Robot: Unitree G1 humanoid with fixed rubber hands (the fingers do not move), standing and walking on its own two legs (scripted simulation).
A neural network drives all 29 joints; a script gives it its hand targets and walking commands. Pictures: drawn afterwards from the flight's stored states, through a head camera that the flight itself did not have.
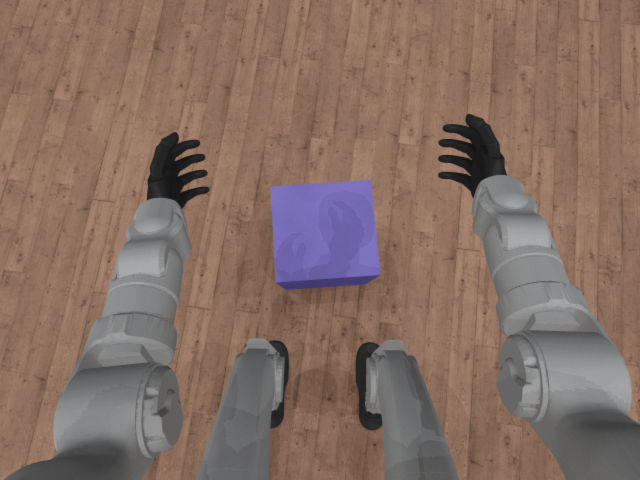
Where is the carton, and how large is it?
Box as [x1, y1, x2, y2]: [271, 180, 379, 289]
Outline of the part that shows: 370,180 271,186 275,281 285,289 362,284 368,282 379,275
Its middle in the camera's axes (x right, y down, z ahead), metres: +0.01 +0.00 +0.91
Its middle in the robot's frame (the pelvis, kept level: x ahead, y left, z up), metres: +0.47 +0.01 -0.52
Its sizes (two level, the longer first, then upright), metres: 0.210 0.200 0.250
